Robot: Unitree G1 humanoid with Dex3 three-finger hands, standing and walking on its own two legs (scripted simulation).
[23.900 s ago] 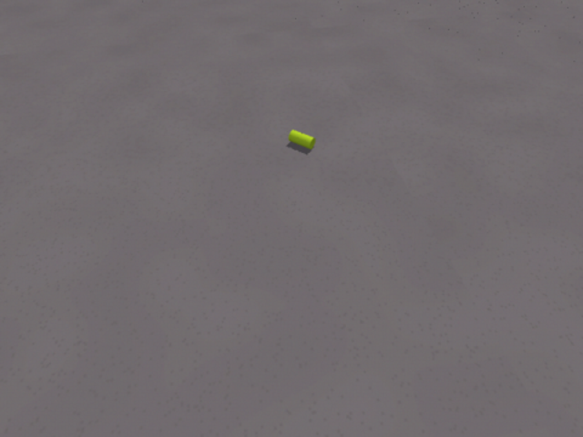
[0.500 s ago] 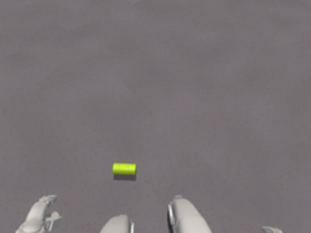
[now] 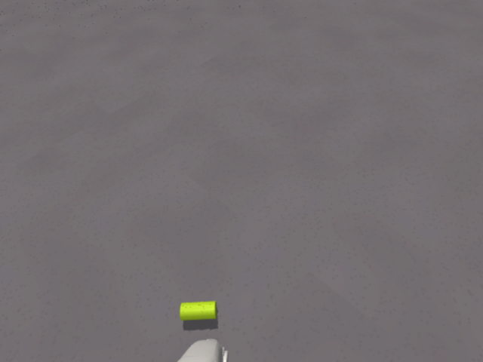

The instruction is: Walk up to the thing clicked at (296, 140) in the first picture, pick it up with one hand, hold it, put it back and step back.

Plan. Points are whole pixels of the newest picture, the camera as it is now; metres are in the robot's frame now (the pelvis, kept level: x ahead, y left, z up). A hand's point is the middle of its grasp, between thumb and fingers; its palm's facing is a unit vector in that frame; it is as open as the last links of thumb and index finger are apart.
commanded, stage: walk up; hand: left
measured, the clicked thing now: (198, 310) +0.40 +0.22 -0.74
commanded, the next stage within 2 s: stand in 1.12 s
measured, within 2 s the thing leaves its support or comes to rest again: neither
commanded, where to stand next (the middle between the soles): +0.04 +0.03 m, yaw +2 degrees
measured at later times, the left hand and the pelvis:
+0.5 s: hand out of the picture +0.05 +0.29 -0.17, palm faces -0.04 -0.91 -0.40, open 7.3 cm; pelvis -0.03 +0.01 -0.03, yaw -2 degrees
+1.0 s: hand out of the picture +0.05 +0.30 -0.14, palm faces +0.01 -0.93 -0.38, open 7.4 cm; pelvis +0.00 +0.02 +0.00, yaw +3 degrees
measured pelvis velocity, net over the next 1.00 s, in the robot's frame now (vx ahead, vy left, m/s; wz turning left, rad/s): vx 0.00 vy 0.02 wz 0.05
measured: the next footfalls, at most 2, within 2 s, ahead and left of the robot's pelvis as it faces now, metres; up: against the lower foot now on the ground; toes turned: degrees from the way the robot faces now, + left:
left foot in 0.18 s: +0.13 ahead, +0.15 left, +0.00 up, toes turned +0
right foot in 0.48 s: -0.01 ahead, -0.09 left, +0.00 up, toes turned -1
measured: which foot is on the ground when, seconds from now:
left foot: up 0.00-0.16, down 0.18-0.50, up 0.52-0.76, down 0.78-1.00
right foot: down 0.00-0.20, up 0.22-0.46, down 0.48-0.80, up 0.82-1.00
